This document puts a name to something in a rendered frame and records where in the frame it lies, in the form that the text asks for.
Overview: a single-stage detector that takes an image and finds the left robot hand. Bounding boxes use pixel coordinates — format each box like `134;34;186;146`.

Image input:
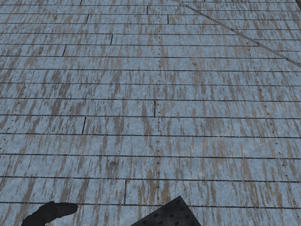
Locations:
21;201;78;226

